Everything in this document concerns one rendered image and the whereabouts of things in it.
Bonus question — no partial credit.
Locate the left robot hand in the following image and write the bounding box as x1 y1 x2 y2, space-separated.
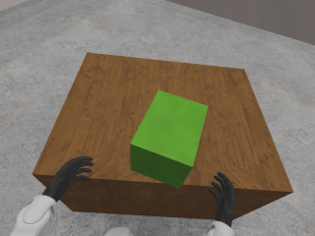
42 155 94 203

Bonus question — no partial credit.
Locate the robot left forearm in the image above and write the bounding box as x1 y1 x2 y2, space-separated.
9 195 57 236

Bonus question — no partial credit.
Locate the robot right forearm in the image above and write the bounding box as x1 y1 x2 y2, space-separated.
206 220 234 236

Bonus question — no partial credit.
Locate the carton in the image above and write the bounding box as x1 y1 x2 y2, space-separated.
130 90 209 189

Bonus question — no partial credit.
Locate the right robot hand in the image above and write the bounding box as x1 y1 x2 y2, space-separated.
208 172 235 227

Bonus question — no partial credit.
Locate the pedestal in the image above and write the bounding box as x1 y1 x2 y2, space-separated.
32 52 293 220

